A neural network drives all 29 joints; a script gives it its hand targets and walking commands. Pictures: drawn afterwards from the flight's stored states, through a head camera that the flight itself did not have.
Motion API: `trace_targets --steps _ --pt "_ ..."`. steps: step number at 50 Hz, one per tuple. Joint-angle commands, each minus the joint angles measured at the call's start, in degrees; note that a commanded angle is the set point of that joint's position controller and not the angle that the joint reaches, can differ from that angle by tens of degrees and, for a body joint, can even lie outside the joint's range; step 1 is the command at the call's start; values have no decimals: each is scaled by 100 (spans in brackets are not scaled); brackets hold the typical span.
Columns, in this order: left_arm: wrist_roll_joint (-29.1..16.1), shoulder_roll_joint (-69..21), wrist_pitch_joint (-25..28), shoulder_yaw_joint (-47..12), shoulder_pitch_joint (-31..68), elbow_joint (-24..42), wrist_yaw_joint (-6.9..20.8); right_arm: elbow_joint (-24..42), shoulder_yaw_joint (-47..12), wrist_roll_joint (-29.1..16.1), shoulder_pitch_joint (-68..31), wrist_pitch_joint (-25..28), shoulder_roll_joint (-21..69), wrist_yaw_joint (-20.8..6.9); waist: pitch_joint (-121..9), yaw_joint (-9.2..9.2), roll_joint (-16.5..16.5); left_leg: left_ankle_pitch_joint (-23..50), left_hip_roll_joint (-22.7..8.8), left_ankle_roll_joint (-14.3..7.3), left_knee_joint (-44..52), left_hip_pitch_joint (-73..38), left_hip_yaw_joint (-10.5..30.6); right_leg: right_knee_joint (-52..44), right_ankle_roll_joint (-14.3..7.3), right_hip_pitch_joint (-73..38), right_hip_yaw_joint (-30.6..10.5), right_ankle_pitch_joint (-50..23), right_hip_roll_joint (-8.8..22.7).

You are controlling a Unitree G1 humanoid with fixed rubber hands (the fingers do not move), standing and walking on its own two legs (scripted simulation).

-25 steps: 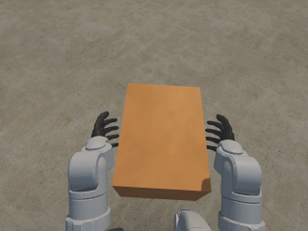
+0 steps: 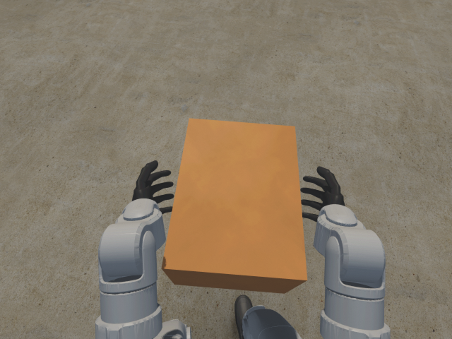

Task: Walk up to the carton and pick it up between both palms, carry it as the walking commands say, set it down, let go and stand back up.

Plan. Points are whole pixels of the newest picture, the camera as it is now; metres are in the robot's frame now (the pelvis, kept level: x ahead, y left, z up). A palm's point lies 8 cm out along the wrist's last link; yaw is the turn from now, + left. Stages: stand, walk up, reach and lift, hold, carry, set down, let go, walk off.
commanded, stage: carry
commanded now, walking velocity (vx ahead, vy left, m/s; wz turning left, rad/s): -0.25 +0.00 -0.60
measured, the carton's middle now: (235, 204) +0.35 -0.03 -0.02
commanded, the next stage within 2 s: none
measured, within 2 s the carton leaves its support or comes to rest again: neither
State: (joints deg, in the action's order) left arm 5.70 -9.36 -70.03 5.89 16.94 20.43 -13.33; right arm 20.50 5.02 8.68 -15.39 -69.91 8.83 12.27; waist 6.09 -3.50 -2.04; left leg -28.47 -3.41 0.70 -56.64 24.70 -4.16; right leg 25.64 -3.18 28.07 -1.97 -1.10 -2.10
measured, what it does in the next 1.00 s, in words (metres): walks backwards, turning right: left foot, then right foot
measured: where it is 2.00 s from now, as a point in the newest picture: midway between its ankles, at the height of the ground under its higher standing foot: outside the picture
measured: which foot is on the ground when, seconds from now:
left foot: up 0.00-0.06, down 0.08-0.42, up 0.44-0.82, down 0.84-1.00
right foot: down 0.00-0.08, up 0.10-0.40, down 0.42-0.82, up 0.84-1.00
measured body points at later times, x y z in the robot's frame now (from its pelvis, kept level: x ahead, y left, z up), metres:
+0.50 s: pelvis -0.13 -0.01 -0.01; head -0.08 -0.03 +0.43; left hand +0.21 +0.03 +0.07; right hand +0.11 -0.25 +0.06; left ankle -0.07 +0.13 -0.70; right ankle -0.10 -0.12 -0.73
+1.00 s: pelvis -0.26 +0.07 +0.02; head -0.21 +0.09 +0.46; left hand +0.07 +0.06 +0.08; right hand -0.07 -0.20 +0.11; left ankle -0.19 +0.15 -0.72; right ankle -0.31 -0.07 -0.63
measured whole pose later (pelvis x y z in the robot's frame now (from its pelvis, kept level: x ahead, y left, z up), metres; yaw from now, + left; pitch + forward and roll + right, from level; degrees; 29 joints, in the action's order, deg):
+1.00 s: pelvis -0.26 +0.07 +0.02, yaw -33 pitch +0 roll -5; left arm 6.0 -8.8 -71.9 4.4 15.3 20.6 -13.5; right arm 20.4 5.1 8.6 -14.8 -72.2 8.8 12.0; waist 4.4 3.9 -0.3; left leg -17.0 -11.1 -0.2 -33.7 15.9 -9.8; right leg 63.6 2.0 33.9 2.9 17.9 -2.2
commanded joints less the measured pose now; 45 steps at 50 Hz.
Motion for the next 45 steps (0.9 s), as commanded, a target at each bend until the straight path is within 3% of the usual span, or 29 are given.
trace_targets --steps 1,2,3,4,5,6,8,9,10,11,13,17,18,19,20,21,23,25,26,30,33,36,38,39,40,41,42,43,45 --pt "-1960 -6052 227 -3476 1800 1098 1519 1063 -3920 -3013 -2429 212 6537 -1531 -3374 401 -1375 114 781 -92 2942 -2358 -732 -2182 914 -1021 -956 1529 692" --pt "-1986 -5984 193 -3482 1735 1055 1513 866 -3859 -2971 -2095 173 6590 -1513 -3546 301 -1441 436 760 -175 3902 -3129 -937 -1994 1315 -928 -578 1168 289" --pt "-2009 -5900 120 -3556 1795 1061 1502 723 -3705 -2849 -1879 141 6468 -1500 -3571 249 -628 581 178 -315 4253 -3651 -498 -1382 1424 -613 -465 1090 56" --pt "-2034 -5867 82 -3578 1732 899 1488 834 -3555 -2833 -2109 177 6258 -1512 -3438 218 1376 97 -1690 -989 4609 -2850 1341 1395 1190 -472 78 2184 -365" --pt "-2092 -6038 120 -3715 2095 1107 1525 795 -3577 -2840 -2190 184 6469 -1548 -2829 231 2233 473 -3093 -1492 4697 -1439 1772 3361 1062 280 383 3217 -371" --pt "-2151 -6034 106 -3827 2414 1142 1504 723 -3445 -2726 -2026 163 6359 -1588 -2213 315 1585 918 -3125 -1316 4490 -908 1123 4072 885 857 252 3026 280" --pt "-2199 -6215 82 -3834 2378 978 1444 725 -3503 -2739 -2220 125 6301 -1651 -2095 541 831 3225 -2242 -772 3446 -1428 -119 4544 659 1069 194 2398 371" --pt "-2203 -6299 55 -3809 2131 842 1430 961 -3485 -2786 -2274 133 6194 -1656 -2248 538 856 5067 -1933 -571 2814 -2132 -455 4147 585 1136 414 2316 226" --pt "-2325 -6239 -6 -3919 2405 923 1424 667 -3224 -2611 -2001 56 6117 -1621 -2347 492 1297 5771 -1706 -410 2529 -2302 -691 3673 594 1011 642 2424 200" --pt "-2446 -6261 25 -3931 2460 1040 1431 710 -3179 -2548 -1826 70 6125 -1556 -2577 427 1144 6241 -1711 -373 2259 -2485 -622 3280 564 845 885 2440 40" --pt "-2576 -6249 -16 -4025 2413 1113 1421 700 -2911 -2329 -1438 124 5966 -1465 -2904 290 1789 6918 -1608 -302 1785 -3036 -834 2424 582 635 1315 2122 -158" --pt "-2569 -6090 -101 -4041 2280 992 1469 579 -2888 -2156 -1274 98 5760 -1386 -3026 243 2214 5656 -1823 -239 1458 -2568 -1002 1131 491 -108 1240 1593 165" --pt "-2649 -6258 -88 -4099 2382 1001 1495 687 -2893 -2140 -1284 117 5790 -1362 -3213 288 1595 4883 -1766 -65 1158 -1963 -1102 594 468 -910 1040 885 253" --pt "-2595 -6215 -59 -3976 2285 955 1509 683 -2986 -2224 -1405 124 5827 -1357 -3316 377 765 3311 -1579 169 847 -1053 -959 92 305 -1829 291 -180 571" --pt "-2530 -6292 -34 -3872 2082 825 1538 973 -3178 -2340 -1790 133 5915 -1363 -3353 385 -664 -469 -1098 440 86 349 -766 97 -97 -2962 -1012 -3637 1533" --pt "-2404 -6121 -2 -3731 1958 727 1481 873 -3225 -2400 -1768 88 5905 -1367 -3509 372 -1497 -1591 -625 532 -526 1149 -234 586 -526 -3371 -1992 -5767 2166" --pt "-2360 -6129 75 -3567 1825 700 1515 1007 -3538 -2624 -2169 139 6086 -1357 -3535 327 -1259 -1165 -563 425 -1230 1417 369 599 -561 -3066 -1725 -4573 2129" --pt "-2155 -6205 90 -3382 1559 535 1512 1119 -3730 -2788 -2397 155 6140 -1447 -3194 364 -1075 -382 -444 343 -1469 1409 365 194 -559 -2461 -1565 -2377 1759" --pt "-2045 -6268 122 -3288 1418 611 1510 1207 -3909 -2982 -2558 179 6355 -1483 -3188 357 -650 34 -399 354 -1602 1308 434 1 -420 -2286 -1310 -1160 1545" --pt "-1716 -5990 167 -2982 1187 385 1482 977 -3976 -3006 -2554 141 6284 -1511 -3086 343 -692 286 -137 258 -1256 772 310 -841 -72 -1608 -1384 1632 1336" --pt "-1610 -5857 188 -2924 1193 364 1468 941 -4123 -3057 -2639 96 6249 -1538 -2901 356 -1340 348 137 157 -259 1 97 -1437 79 -1078 -1464 2344 1210" --pt "-1675 -5871 131 -3103 1364 339 1480 729 -3928 -2976 -2446 72 6222 -1547 -3014 369 -1279 308 365 57 1018 -824 -122 -1709 205 -932 -1368 1895 1062" --pt "-1787 -5822 99 -3269 1727 616 1439 611 -3764 -2903 -2353 45 6209 -1535 -3015 386 -1616 193 646 -44 2332 -1986 -590 -2224 710 -450 -1063 2097 757" --pt "-1863 -5858 100 -3409 1863 767 1432 663 -3670 -2897 -2222 57 6241 -1560 -3151 322 -1350 394 679 -112 3273 -2892 -864 -2150 1025 -210 -715 1999 496" --pt "-1938 -5892 92 -3552 2005 849 1431 638 -3542 -2860 -2086 87 6237 -1570 -3220 231 -623 154 282 -257 4179 -3534 -491 -1393 1210 148 -398 1972 66" --pt "-1927 -5786 -22 -3606 1905 696 1429 493 -3387 -2785 -2097 34 6055 -1549 -3062 217 1550 -597 -1540 -868 4704 -2563 1452 1588 1029 150 -45 2491 -438" --pt "-1963 -5871 -23 -3716 1977 812 1416 789 -3347 -2812 -2162 93 5994 -1569 -2549 270 2469 -51 -3306 -1222 4796 -1344 2021 3606 926 867 434 3164 -320" --pt "-2027 -5952 -65 -3750 2142 737 1424 770 -3254 -2712 -2053 60 5946 -1591 -2153 312 1916 -166 -3313 -1108 4750 -672 1350 4235 846 1124 357 3053 295" --pt "-2126 -6198 -75 -3868 2269 744 1392 862 -3361 -2753 -2337 49 6028 -1690 -2014 539 897 2295 -2215 -599 3723 -1252 23 4737 681 1088 323 2154 317"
